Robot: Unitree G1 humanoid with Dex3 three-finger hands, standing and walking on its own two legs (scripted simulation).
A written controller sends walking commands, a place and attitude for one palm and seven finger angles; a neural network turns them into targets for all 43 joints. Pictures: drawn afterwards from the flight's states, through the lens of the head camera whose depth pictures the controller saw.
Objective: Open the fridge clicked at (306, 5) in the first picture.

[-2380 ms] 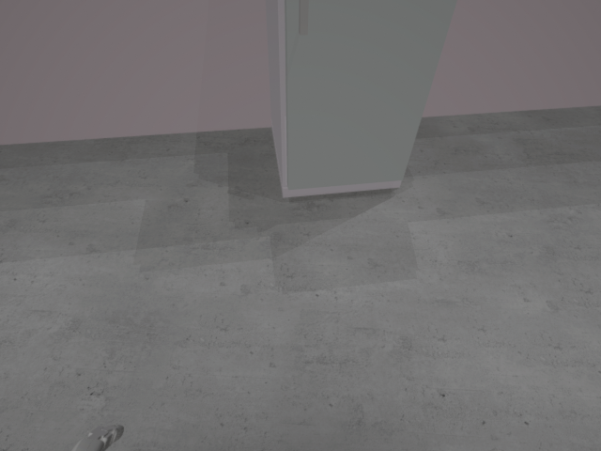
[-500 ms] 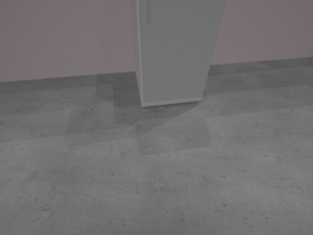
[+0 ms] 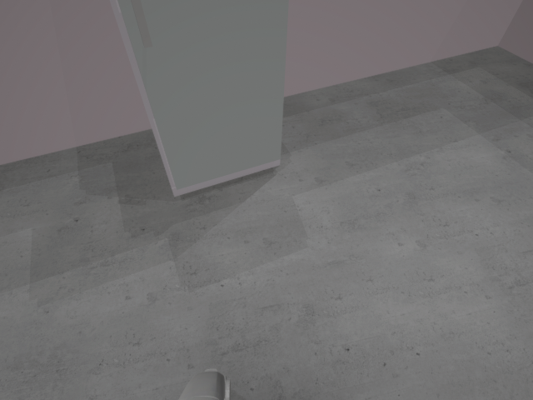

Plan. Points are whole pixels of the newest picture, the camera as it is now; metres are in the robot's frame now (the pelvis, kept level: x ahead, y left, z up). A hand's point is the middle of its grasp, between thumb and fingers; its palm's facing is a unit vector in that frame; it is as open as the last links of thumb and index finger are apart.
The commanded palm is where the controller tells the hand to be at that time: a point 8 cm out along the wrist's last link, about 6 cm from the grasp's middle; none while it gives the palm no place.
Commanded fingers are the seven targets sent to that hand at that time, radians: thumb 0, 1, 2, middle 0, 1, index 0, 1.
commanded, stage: walk to a spot facing it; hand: left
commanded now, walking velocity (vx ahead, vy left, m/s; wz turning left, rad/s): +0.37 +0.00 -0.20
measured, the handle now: out of the picture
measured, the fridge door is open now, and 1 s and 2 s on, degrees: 0 0 0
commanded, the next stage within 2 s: turn to face it in 0.82 s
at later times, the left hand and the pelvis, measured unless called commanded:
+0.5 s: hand (152, 312) +0.30 +0.26 -0.17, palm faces -0.12 -0.98 -0.18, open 7.4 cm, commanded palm none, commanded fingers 0.00 0.90 0.90 -0.20 -0.30 -0.20 -0.30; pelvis +0.21 +0.08 +0.00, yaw -12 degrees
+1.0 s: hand (249, 213) +0.56 +0.09 -0.17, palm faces -0.40 -0.89 -0.23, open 7.3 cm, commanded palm none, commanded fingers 0.00 0.90 0.90 -0.20 -0.30 -0.20 -0.30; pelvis +0.39 -0.04 -0.01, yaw -26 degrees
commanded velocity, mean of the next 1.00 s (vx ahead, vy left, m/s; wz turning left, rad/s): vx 0.28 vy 0.00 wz -0.36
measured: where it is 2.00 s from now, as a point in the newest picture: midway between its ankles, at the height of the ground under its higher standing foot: (300, 334)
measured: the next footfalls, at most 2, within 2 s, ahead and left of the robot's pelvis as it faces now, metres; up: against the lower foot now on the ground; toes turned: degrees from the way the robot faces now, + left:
left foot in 0.22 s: +0.25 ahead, +0.15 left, +0.00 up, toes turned +4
right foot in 0.82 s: +0.45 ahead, -0.12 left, +0.00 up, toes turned -30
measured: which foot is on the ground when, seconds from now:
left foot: up 0.00-0.20, down 0.22-0.82, up 0.84-1.00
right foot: down 0.00-0.22, up 0.24-0.80, down 0.82-1.00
